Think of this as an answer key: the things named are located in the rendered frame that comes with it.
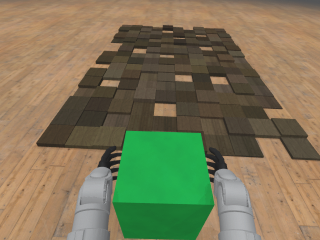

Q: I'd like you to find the right robot hand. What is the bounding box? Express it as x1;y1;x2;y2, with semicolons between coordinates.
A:
205;147;228;183

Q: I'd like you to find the left robot hand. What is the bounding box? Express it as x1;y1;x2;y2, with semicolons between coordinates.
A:
97;146;122;181

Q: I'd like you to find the right robot forearm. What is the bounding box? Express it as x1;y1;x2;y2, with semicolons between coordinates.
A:
213;169;262;240

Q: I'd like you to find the carton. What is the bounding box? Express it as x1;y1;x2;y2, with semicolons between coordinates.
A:
112;130;215;240

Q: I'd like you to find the left robot forearm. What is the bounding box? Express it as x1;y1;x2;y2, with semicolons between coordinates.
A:
66;167;113;240

